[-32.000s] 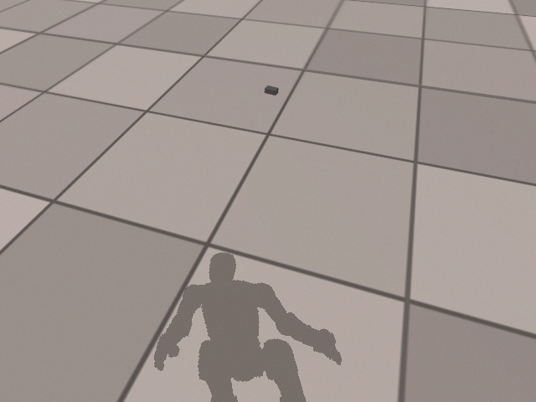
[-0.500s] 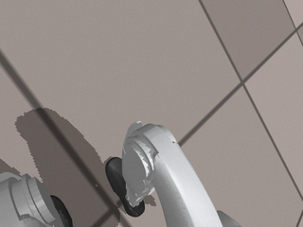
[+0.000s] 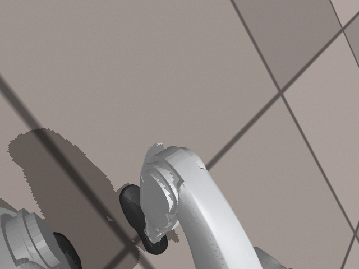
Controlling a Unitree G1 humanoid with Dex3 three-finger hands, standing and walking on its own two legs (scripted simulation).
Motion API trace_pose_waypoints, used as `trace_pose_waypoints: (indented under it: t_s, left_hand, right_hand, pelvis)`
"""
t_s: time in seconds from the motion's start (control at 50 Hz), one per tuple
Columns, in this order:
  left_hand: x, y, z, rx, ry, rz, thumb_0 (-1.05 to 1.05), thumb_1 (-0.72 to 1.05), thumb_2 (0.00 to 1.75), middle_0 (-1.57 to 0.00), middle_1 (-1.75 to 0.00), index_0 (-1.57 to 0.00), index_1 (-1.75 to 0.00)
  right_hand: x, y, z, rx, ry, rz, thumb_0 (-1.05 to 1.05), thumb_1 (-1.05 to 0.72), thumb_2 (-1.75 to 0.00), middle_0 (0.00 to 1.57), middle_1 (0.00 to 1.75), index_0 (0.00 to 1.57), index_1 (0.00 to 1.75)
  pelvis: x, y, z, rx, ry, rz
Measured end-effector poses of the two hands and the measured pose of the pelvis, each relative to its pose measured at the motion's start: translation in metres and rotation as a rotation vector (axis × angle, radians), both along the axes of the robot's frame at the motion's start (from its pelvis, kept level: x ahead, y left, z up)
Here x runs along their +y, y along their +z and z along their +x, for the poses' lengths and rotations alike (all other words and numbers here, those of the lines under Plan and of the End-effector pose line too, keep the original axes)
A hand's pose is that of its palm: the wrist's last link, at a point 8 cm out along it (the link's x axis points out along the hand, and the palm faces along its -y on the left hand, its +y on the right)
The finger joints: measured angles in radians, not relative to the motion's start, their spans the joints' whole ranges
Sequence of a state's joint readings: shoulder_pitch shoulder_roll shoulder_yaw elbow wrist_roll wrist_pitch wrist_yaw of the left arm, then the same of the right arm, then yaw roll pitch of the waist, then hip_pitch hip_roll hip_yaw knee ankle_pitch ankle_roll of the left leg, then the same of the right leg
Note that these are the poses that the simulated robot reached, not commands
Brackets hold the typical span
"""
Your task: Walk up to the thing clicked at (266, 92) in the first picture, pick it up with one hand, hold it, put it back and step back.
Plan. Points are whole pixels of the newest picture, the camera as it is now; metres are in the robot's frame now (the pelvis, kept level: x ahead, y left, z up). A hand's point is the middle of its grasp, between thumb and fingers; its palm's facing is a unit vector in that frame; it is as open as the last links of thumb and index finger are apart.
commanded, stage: open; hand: left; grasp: from above
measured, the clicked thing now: out of the picture +0.48 +0.30 -0.29
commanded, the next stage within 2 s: withdraw in 0.62 s
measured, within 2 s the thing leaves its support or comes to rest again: neither
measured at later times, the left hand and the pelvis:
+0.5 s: hand out of the picture +0.46 +0.30 -0.26, palm faces -0.44 -0.15 -0.89, open 11.2 cm; pelvis +0.00 +0.00 +0.00, yaw +0 degrees
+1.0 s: hand out of the picture +0.48 +0.32 -0.21, palm faces -0.31 -0.14 -0.94, open 11.9 cm; pelvis +0.00 +0.00 +0.01, yaw +1 degrees
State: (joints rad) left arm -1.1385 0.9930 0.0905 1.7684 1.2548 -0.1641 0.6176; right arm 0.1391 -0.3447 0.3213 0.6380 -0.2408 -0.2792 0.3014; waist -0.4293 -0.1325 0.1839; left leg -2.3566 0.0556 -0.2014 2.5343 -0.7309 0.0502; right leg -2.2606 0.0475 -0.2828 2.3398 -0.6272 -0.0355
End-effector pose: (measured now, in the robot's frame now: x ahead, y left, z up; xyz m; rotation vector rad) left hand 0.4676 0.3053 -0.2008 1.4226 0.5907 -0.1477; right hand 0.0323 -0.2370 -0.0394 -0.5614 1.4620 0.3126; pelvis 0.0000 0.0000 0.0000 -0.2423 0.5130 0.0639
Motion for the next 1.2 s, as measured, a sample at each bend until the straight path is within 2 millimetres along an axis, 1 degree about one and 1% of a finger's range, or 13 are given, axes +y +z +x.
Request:
trace_pose_waypoints:
  t_s: [0.2,0.38,0.7,0.86,0.92,0.98,1.08,1.14,1.2]
  left_hand:
    - [0.002,-0.001,0.001,-0.009,-0.010,0.000,0.00,0.12,0.45,-0.65,-0.46,-0.64,-0.44]
    - [0.003,-0.002,0.001,-0.009,-0.010,0.003,0.00,0.01,0.55,-0.54,-0.54,-0.54,-0.54]
    - [0.002,-0.003,0.000,0.003,-0.009,0.008,0.00,-0.09,0.63,-0.42,-0.66,-0.43,-0.65]
    - [0.003,0.001,0.003,-0.022,-0.005,-0.001,0.00,-0.12,0.67,-0.41,-0.66,-0.41,-0.66]
    - [0.009,0.013,0.008,-0.077,0.002,0.000,0.00,-0.13,0.68,-0.41,-0.65,-0.41,-0.65]
    - [0.016,0.035,0.011,-0.127,0.002,0.020,0.00,-0.13,0.68,-0.42,-0.63,-0.42,-0.63]
    - [0.029,0.087,0.008,-0.158,0.010,0.080,0.00,-0.14,0.70,-0.42,-0.61,-0.41,-0.62]
    - [0.031,0.117,0.000,-0.131,0.007,0.105,0.00,-0.16,0.71,-0.41,-0.62,-0.39,-0.63]
    - [0.028,0.144,-0.010,-0.085,0.009,0.113,0.00,-0.17,0.73,-0.40,-0.62,-0.38,-0.64]
  right_hand:
    - [0.001,0.003,0.000,0.000,0.004,-0.010,0.00,-0.91,-0.90,0.20,0.30,0.20,0.30]
    - [0.002,0.005,0.005,-0.009,0.012,-0.012,0.00,-0.91,-0.90,0.20,0.30,0.20,0.30]
    - [0.002,0.004,0.006,-0.010,0.018,0.002,0.00,-0.90,-0.90,0.20,0.30,0.20,0.30]
    - [0.000,0.005,0.004,-0.001,0.010,-0.003,0.00,-0.91,-0.90,0.20,0.30,0.20,0.30]
    - [-0.001,0.004,0.003,0.001,-0.007,-0.005,0.00,-0.91,-0.90,0.20,0.30,0.20,0.30]
    - [-0.003,0.002,0.005,-0.006,-0.037,-0.001,0.00,-0.91,-0.91,0.20,0.30,0.20,0.30]
    - [-0.009,-0.006,0.017,-0.049,-0.099,0.024,0.00,-0.91,-0.91,0.20,0.30,0.20,0.30]
    - [-0.012,-0.010,0.029,-0.090,-0.127,0.046,0.00,-0.91,-0.91,0.20,0.30,0.20,0.30]
    - [-0.015,-0.009,0.041,-0.130,-0.156,0.059,0.00,-0.91,-0.91,0.20,0.30,0.20,0.30]
  pelvis:
    - [0.001,0.000,0.000,-0.001,-0.003,-0.006]
    - [0.002,0.001,0.001,0.000,-0.002,-0.012]
    - [0.001,0.002,0.001,0.001,-0.001,-0.007]
    - [0.001,0.003,0.000,0.001,-0.001,-0.006]
    - [0.000,0.004,0.002,0.011,0.000,-0.005]
    - [0.000,0.006,0.004,0.028,0.005,0.001]
    - [0.000,0.012,0.007,0.065,0.018,0.016]
    - [0.001,0.020,0.006,0.084,0.029,0.030]
    - [0.001,0.032,0.003,0.090,0.041,0.052]
